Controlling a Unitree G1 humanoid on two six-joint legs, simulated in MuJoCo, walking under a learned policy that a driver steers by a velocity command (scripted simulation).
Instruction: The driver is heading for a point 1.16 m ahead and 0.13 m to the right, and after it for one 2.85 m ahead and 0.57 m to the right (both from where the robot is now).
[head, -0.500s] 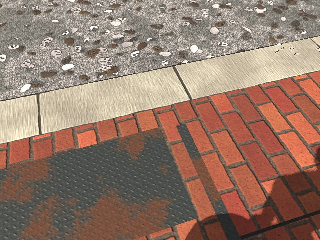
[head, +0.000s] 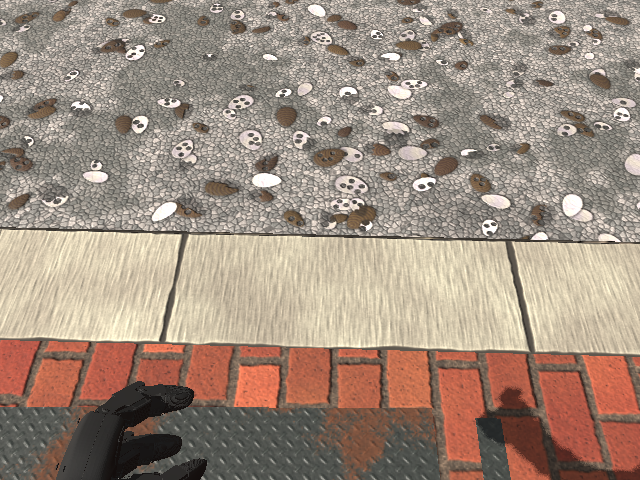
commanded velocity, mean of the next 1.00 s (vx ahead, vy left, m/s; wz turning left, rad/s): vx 1.00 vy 0.00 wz -0.21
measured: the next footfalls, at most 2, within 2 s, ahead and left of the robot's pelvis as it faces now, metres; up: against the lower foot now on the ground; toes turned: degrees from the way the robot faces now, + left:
right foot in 0.12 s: +0.32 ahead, -0.17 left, +0.00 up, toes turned +9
left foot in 0.54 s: +0.65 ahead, +0.13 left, +0.00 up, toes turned +7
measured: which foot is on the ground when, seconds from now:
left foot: down 0.00-0.10, up 0.12-0.52, down 0.54-1.00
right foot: up 0.00-0.10, down 0.12-0.56, up 0.58-0.98, down 1.00-1.00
